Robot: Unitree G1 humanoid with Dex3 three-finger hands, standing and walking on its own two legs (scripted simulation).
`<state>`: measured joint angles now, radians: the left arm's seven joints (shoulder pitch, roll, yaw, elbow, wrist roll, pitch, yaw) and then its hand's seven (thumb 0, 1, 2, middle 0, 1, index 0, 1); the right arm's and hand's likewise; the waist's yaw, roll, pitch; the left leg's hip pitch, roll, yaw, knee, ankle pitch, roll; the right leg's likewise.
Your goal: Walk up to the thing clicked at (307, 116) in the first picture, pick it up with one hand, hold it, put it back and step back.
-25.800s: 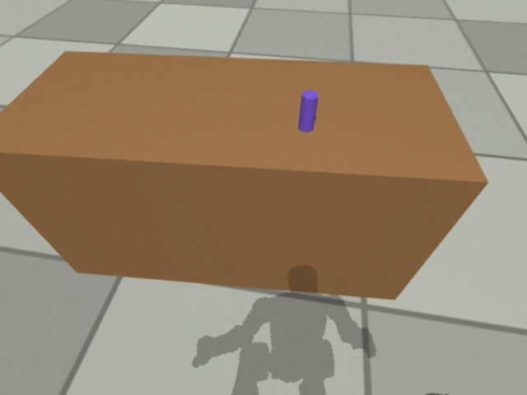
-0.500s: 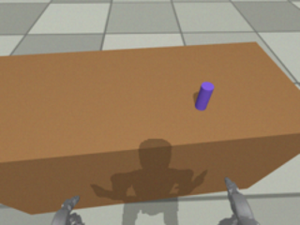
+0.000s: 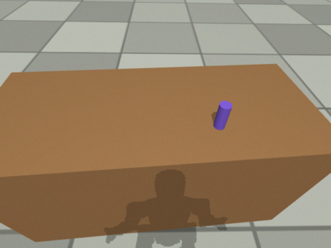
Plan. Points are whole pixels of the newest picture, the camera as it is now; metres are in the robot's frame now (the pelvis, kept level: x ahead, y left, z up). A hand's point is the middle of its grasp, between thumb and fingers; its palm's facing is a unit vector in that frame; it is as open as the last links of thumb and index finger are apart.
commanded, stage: home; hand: right
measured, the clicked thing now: (222, 116) +0.53 -0.21 -0.02
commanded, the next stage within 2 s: stand in 1.38 s
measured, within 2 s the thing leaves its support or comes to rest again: neither
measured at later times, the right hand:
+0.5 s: hand out of the picture +0.05 -0.26 -0.15, palm faces -0.05 +0.93 -0.37, open 17.3 cm
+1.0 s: hand out of the picture +0.09 -0.25 -0.15, palm faces -0.06 +0.93 -0.36, open 17.3 cm
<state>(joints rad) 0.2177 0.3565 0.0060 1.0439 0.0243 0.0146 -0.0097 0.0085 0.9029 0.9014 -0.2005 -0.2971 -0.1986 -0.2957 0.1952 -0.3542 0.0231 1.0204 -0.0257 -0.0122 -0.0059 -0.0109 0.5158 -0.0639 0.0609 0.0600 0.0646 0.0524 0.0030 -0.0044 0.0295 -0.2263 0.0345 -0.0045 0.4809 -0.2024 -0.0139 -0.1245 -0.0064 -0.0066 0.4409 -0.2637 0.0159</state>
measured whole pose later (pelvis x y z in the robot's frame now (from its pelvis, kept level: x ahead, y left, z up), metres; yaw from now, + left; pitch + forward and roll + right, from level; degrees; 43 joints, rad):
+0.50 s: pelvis -0.01 +0.00 +0.01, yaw +1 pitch -3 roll -1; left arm 0.16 0.36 0.00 1.12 0.01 0.01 -0.01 0.01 0.90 0.90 -0.20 -0.30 -0.20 -0.30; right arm 0.15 -0.35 0.02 1.12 -0.02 -0.01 0.00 -0.01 0.52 -0.06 0.06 0.06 0.06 0.05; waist 0.00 -0.01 0.04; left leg -0.19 0.03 -0.01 0.39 -0.14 -0.01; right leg -0.08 -0.01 -0.01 0.35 -0.21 0.02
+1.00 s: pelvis +0.02 +0.00 +0.01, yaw +1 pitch -2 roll +0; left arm 0.13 0.35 0.01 1.13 0.01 0.01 -0.01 0.01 0.90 0.90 -0.20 -0.30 -0.20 -0.30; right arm 0.12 -0.35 0.02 1.12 -0.02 -0.01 -0.01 -0.01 0.50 -0.07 0.06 0.06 0.07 0.05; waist 0.00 -0.01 0.06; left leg -0.17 0.01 -0.01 0.37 -0.16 -0.01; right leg -0.06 -0.03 -0.02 0.32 -0.22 0.03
